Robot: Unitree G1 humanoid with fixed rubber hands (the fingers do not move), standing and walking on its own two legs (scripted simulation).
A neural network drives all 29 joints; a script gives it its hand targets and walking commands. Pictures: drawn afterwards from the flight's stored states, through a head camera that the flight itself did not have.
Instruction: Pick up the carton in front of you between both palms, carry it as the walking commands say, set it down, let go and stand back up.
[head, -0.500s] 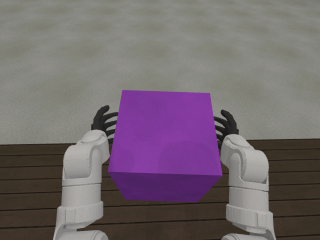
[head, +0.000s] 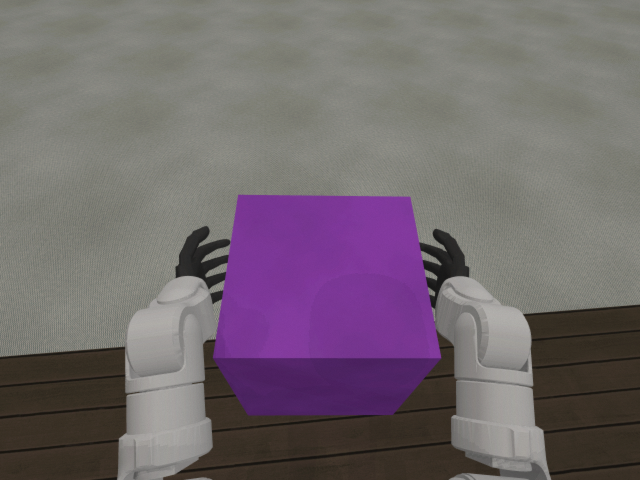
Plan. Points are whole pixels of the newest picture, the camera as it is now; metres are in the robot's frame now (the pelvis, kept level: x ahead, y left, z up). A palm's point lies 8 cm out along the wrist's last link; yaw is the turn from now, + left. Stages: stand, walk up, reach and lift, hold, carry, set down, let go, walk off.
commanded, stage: carry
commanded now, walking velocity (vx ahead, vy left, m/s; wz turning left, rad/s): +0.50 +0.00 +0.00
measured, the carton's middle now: (322, 315) +0.35 -0.03 +0.04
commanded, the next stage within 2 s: none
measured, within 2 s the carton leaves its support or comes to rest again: neither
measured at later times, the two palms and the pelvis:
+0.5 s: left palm (200, 169) +0.62 +0.16 +0.10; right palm (372, 162) +0.64 -0.14 +0.08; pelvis +0.29 -0.02 -0.03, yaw +0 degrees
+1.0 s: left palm (228, 103) +0.92 +0.14 +0.07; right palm (358, 101) +0.91 -0.16 +0.07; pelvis +0.58 +0.00 -0.04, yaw +0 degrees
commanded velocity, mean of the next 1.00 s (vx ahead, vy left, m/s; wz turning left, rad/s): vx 0.50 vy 0.00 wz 0.00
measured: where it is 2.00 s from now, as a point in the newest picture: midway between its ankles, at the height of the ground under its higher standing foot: (294, 275)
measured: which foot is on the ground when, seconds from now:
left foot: down 0.00-0.06, up 0.08-0.52, down 0.54-1.00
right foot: up 0.00-0.04, down 0.06-0.54, up 0.56-1.00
